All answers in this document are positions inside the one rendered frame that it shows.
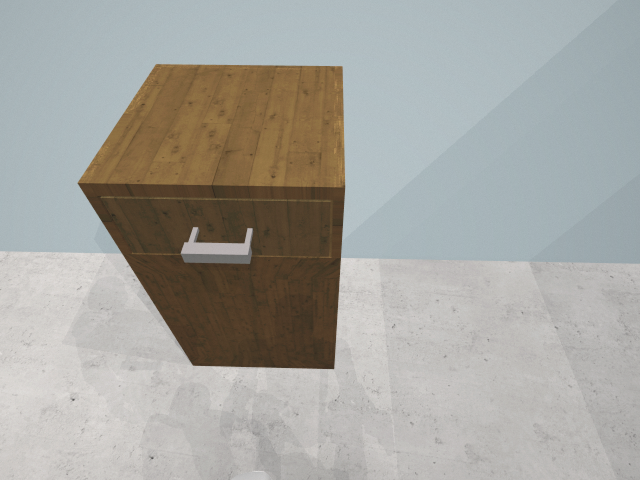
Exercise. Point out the cabinet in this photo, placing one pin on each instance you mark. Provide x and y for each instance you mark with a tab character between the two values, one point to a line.
235	131

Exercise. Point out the drawer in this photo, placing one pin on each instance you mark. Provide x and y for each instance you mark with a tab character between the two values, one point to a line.
282	227

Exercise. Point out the handle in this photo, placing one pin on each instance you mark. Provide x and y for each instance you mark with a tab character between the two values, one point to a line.
233	253

